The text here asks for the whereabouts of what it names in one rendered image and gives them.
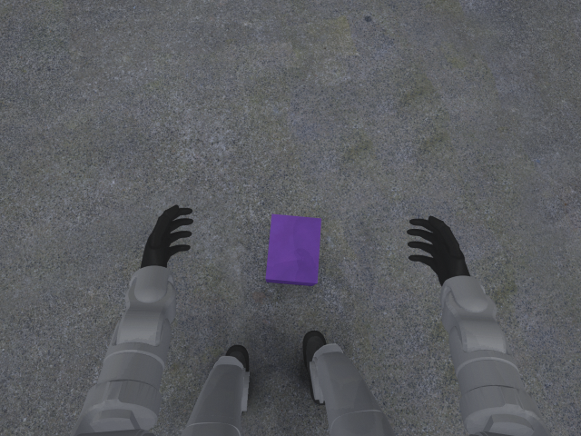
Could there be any robot left hand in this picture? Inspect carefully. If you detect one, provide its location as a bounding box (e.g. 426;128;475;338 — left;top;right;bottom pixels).
141;205;193;268

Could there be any left robot thigh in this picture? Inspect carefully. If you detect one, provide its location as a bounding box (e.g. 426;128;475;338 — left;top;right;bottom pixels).
181;364;250;436

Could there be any robot right forearm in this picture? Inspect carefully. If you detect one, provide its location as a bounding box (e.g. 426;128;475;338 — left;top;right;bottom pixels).
440;275;552;436

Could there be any robot left shin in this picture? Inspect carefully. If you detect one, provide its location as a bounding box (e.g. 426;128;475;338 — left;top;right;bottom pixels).
209;356;244;375

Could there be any carton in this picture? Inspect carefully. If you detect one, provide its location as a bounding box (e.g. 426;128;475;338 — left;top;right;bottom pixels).
265;214;321;286

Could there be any robot left forearm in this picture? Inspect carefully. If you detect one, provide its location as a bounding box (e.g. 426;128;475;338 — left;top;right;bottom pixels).
70;265;176;436

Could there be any robot right hand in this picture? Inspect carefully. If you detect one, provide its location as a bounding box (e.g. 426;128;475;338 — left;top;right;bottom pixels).
407;216;470;286

